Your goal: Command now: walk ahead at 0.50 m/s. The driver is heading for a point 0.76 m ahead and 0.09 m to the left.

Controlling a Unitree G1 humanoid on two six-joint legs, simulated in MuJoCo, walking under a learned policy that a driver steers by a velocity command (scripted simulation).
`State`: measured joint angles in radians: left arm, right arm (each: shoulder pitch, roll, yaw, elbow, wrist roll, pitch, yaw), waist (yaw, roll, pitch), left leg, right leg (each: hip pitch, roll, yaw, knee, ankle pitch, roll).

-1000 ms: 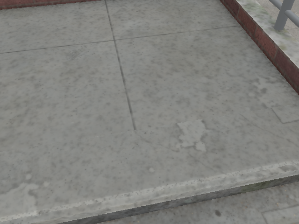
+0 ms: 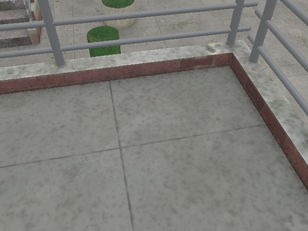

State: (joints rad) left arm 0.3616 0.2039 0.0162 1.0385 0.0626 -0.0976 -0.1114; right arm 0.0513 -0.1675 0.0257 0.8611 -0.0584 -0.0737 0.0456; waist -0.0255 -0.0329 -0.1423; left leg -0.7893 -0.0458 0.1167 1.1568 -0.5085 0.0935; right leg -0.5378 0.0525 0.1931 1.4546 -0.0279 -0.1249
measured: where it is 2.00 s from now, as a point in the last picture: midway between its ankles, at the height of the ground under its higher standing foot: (158, 173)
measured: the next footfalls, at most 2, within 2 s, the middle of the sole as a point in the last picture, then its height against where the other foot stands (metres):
right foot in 0.46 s outside the picture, level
left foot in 1.06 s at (134, 178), level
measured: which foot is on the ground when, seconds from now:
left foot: down 0.00-0.48, up 0.50-1.00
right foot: up 0.00-0.44, down 0.46-1.00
